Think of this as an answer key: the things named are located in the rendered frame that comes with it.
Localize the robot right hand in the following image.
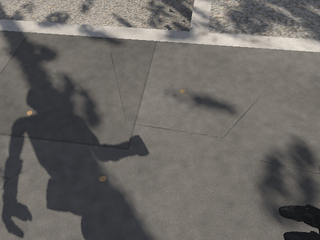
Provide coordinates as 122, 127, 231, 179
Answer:
278, 204, 320, 240

